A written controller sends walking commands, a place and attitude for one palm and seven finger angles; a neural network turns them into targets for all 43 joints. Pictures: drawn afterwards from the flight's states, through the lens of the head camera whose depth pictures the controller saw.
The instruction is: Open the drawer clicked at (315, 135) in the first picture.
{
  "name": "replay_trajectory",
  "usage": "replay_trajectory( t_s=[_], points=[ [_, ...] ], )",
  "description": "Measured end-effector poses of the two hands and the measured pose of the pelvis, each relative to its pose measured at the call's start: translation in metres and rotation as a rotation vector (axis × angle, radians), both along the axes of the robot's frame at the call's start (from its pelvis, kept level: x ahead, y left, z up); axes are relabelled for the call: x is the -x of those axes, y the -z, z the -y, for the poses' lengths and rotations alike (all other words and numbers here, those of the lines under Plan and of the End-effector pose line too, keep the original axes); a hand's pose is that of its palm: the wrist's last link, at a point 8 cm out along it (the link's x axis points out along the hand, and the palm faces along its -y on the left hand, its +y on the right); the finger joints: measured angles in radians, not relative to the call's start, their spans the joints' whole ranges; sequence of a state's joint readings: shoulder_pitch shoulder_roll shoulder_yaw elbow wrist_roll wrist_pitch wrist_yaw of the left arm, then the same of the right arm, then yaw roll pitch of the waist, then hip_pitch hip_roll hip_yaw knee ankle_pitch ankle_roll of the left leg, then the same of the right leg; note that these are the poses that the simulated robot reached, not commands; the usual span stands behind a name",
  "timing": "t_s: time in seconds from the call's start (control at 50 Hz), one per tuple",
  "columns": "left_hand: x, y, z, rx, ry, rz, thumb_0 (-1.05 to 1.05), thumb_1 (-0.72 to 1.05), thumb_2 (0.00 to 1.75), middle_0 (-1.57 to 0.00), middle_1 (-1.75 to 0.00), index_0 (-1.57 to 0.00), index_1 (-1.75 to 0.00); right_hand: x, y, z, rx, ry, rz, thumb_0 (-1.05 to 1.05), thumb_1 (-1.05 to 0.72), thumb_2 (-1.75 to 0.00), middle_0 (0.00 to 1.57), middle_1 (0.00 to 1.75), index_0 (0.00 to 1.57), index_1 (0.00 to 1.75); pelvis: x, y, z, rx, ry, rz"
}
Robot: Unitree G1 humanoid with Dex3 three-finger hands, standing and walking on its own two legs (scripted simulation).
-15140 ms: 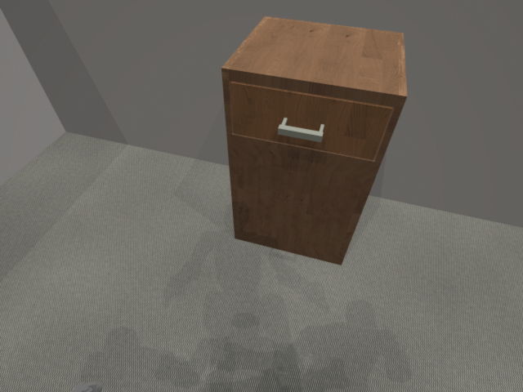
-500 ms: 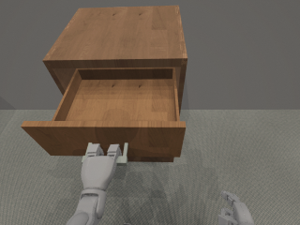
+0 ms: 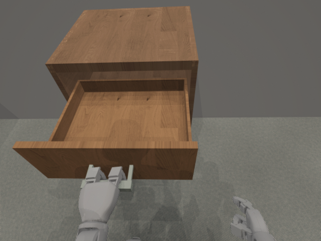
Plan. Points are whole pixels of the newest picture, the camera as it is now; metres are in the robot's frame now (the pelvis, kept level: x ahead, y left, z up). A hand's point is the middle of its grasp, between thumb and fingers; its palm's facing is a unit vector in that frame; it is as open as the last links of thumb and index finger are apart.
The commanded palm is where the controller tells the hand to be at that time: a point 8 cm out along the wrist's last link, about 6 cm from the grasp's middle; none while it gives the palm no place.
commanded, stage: pull the drawer open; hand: left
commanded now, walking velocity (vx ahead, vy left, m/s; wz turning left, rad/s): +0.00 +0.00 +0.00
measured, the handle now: (109, 177) +0.28 +0.17 -0.01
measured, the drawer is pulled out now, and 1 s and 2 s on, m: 0.30 0.30 0.30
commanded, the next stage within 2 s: open the thumb to release the handle in 0.30 s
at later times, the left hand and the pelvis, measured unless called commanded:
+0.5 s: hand (106, 200) +0.23 +0.17 -0.03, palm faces +0.04 -0.09 -0.99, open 5.7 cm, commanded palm +0.20 +0.17 +0.02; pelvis +0.01 +0.00 -0.01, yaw +0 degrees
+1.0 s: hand (105, 199) +0.23 +0.17 -0.03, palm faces +0.02 -0.12 -0.99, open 13.2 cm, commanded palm +0.20 +0.17 +0.02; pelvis +0.00 +0.00 +0.00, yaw +1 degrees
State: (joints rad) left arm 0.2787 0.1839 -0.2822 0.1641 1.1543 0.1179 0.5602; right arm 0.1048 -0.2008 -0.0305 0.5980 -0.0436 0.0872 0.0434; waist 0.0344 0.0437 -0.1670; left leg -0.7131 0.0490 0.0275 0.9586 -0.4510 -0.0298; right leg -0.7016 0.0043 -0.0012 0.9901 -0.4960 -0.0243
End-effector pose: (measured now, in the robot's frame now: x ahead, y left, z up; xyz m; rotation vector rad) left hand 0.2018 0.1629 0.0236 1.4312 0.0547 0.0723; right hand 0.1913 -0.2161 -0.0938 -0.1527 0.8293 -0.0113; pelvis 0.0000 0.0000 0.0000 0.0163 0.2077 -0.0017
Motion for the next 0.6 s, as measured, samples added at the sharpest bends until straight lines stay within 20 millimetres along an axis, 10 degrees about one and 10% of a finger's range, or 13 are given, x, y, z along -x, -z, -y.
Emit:
replay_trajectory(
  t_s=[0.6],
  points=[
    [-0.009, 0.001, -0.008, -0.029, -0.038, 0.009, 0.01, 0.61, 0.77, -0.34, -1.33, -0.4, -1.32, -0.011, 0.01, -0.002, 0.018, -0.011, -0.03, 0.01, -0.91, -0.9, 0.2, 0.3, 0.2, 0.3, -0.007, 0.002, 0.001, 0.001, -0.013, -0.017]
  ],
)
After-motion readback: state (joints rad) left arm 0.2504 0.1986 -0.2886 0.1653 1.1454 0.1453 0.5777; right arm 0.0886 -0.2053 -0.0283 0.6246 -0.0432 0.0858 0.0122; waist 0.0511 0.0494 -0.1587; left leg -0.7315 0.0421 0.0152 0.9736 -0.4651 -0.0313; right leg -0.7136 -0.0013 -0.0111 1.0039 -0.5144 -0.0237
